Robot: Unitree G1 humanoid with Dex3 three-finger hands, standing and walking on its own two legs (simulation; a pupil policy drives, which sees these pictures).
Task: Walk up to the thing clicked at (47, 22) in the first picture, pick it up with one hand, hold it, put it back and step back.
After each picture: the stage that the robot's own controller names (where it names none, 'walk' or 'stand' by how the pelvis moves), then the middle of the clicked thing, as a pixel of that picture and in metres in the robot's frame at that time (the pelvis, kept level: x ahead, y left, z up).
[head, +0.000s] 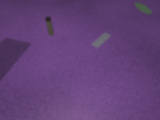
stand; (49, 26) +1.67 +0.49 -0.66
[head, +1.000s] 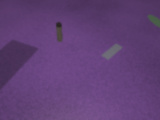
walk; (59, 32) +1.57 +0.29 -0.64
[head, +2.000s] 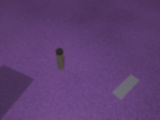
walk; (60, 59) +1.04 +0.24 -0.65
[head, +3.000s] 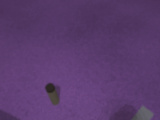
walk; (52, 94) +0.63 +0.29 -0.62
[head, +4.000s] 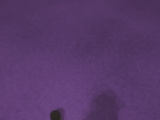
stand; out of the picture +0.44 +0.21 -0.64
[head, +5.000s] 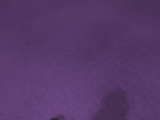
stand; out of the picture +0.41 +0.23 -0.65
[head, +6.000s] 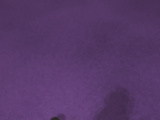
stand; out of the picture +0.42 +0.24 -0.66
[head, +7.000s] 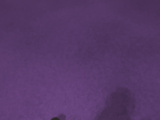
stand; out of the picture +0.42 +0.24 -0.66
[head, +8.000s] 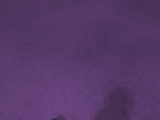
stand; out of the picture +0.41 +0.24 -0.66
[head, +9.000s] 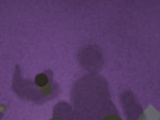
go down; (44, 85) +0.46 +0.22 -0.49
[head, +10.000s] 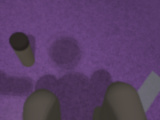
go down; (24, 52) +0.51 +0.24 -0.27
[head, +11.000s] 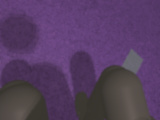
close in; out of the picture +0.50 +0.27 -0.19
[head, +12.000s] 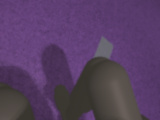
close; out of the picture +0.49 +0.30 -0.17
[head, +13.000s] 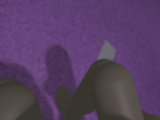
lift; out of the picture +0.44 +0.27 -0.17
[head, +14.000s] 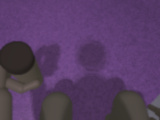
lift; (27, 71) +0.35 +0.21 -0.01
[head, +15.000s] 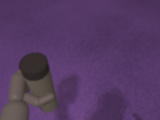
hold; (42, 87) +0.31 +0.16 +0.06
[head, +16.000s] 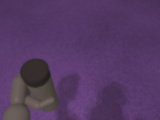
hold; (43, 89) +0.31 +0.16 +0.04
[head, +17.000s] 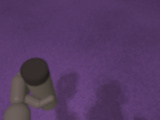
crouch; (42, 88) +0.32 +0.16 +0.03
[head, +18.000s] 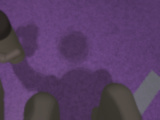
crouch; (6, 42) +0.46 +0.22 -0.05
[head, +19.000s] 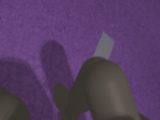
lower; out of the picture +0.47 +0.27 -0.18
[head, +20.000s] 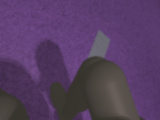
lower; out of the picture +0.48 +0.28 -0.18
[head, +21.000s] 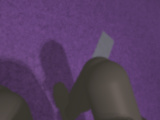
lower; out of the picture +0.47 +0.28 -0.18
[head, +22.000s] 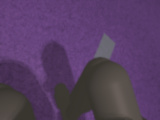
lower; out of the picture +0.47 +0.28 -0.17
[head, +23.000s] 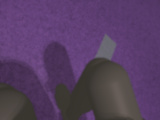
loosen; out of the picture +0.47 +0.25 -0.18
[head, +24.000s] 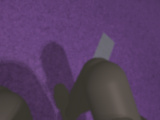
withdraw; out of the picture +0.47 +0.26 -0.18
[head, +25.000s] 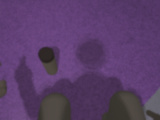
walk; (49, 62) +0.49 +0.19 -0.34
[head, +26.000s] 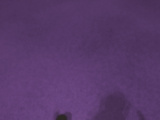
stand; out of the picture +0.41 +0.17 -0.60
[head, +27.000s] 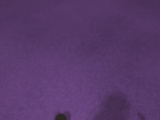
stand; out of the picture +0.42 +0.17 -0.60
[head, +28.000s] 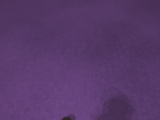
stand; out of the picture +0.42 +0.16 -0.64
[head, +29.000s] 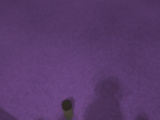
walk; (67, 110) +0.45 +0.13 -0.64
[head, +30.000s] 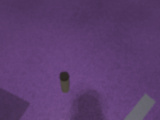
walk; (64, 82) +0.63 +0.15 -0.64
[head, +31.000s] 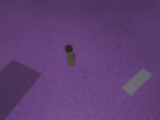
walk; (70, 56) +0.97 +0.22 -0.63
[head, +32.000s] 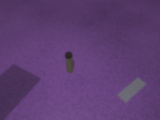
stand; (69, 62) +1.03 +0.19 -0.65
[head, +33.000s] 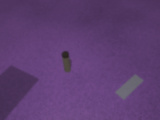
stand; (66, 62) +1.03 +0.21 -0.66
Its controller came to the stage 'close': yes
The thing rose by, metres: 0.69
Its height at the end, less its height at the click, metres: +0.00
